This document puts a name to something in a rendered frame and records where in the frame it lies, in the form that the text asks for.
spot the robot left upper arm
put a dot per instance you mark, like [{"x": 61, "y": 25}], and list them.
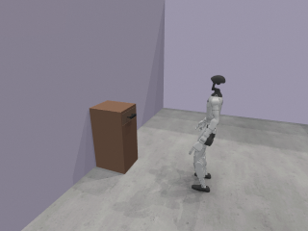
[{"x": 215, "y": 108}]

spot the left robot forearm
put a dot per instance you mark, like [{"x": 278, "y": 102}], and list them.
[{"x": 209, "y": 131}]

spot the robot right hand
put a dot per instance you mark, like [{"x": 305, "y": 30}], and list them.
[{"x": 203, "y": 124}]

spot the right robot shin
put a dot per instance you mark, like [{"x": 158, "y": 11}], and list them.
[{"x": 205, "y": 164}]

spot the drawer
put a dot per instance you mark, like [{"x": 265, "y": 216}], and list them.
[{"x": 130, "y": 112}]

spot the handle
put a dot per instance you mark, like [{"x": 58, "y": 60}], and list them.
[{"x": 132, "y": 116}]

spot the cabinet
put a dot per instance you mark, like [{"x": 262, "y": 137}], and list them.
[{"x": 115, "y": 145}]

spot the robot torso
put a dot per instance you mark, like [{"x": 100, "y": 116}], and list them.
[{"x": 209, "y": 115}]

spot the robot left hand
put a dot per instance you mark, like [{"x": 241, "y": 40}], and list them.
[{"x": 197, "y": 147}]

